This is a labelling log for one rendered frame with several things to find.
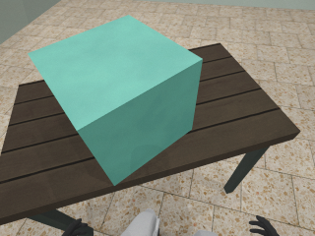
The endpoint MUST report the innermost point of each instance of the carton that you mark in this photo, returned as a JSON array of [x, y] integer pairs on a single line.
[[129, 91]]

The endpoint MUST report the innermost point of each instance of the right robot hand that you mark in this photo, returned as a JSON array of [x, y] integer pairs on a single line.
[[262, 222]]

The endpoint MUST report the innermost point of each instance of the table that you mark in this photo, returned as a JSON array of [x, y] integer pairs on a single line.
[[46, 165]]

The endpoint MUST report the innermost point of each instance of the left robot shin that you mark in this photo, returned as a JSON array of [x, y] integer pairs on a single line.
[[150, 210]]

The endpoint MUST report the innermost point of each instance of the robot left thigh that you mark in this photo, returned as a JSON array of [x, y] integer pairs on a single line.
[[144, 224]]

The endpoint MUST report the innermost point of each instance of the left robot hand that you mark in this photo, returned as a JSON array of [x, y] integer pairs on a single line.
[[76, 224]]

